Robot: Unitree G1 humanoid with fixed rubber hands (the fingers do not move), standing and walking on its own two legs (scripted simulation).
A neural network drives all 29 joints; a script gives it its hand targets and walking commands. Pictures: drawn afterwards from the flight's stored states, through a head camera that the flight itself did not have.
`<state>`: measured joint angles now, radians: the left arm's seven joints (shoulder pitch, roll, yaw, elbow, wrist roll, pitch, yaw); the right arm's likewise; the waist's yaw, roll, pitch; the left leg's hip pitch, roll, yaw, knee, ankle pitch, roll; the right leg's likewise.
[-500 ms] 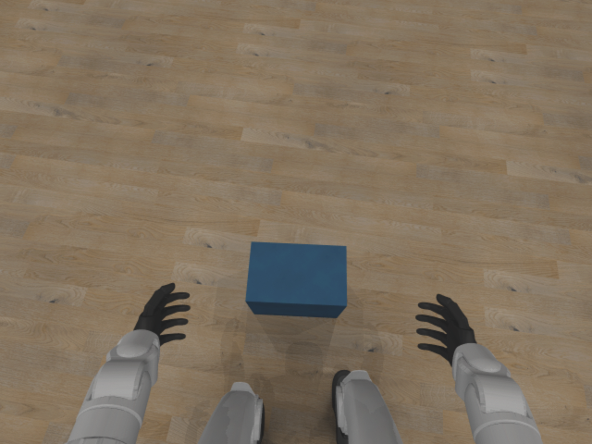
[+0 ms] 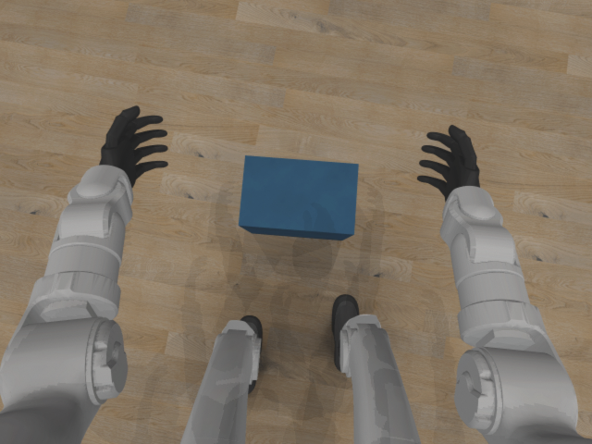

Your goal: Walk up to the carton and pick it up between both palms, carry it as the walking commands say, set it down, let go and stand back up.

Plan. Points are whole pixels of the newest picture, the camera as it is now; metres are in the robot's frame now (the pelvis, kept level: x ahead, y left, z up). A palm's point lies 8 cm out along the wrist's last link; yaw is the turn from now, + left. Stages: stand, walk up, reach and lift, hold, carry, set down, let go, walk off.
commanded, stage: reach and lift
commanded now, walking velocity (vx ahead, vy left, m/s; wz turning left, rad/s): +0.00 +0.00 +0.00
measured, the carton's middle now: (299, 202) +0.49 +0.01 -0.55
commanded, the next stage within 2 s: none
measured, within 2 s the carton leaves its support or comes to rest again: neither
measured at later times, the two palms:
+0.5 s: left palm (145, 148) +0.50 +0.23 -0.16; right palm (445, 167) +0.48 -0.21 -0.17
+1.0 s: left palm (187, 173) +0.50 +0.22 -0.32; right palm (407, 184) +0.49 -0.21 -0.34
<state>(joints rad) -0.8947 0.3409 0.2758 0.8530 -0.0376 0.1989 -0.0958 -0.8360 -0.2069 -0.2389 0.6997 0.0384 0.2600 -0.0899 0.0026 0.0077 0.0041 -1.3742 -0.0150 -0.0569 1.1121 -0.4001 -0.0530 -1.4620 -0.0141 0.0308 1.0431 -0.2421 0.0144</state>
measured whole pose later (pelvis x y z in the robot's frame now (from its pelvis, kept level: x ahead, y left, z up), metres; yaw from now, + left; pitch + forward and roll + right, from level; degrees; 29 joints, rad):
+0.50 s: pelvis +0.01 +0.02 -0.03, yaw +0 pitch +50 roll +0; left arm -1.05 0.31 0.32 0.89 -0.01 0.12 -0.06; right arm -1.00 -0.26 -0.39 0.86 -0.01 0.12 0.01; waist -0.01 0.02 -0.10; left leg -1.67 -0.04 -0.06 1.20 -0.41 -0.03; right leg -1.73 -0.02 0.05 1.10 -0.25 0.05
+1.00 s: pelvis -0.04 +0.00 -0.18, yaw +2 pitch +49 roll +2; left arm -1.26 0.40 0.23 0.91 -0.11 0.19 0.00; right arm -1.22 -0.33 -0.25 0.84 0.12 0.21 -0.09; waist -0.02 0.00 0.06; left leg -2.10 -0.05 -0.06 1.81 -0.57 -0.07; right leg -2.19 0.01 0.07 1.72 -0.38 0.04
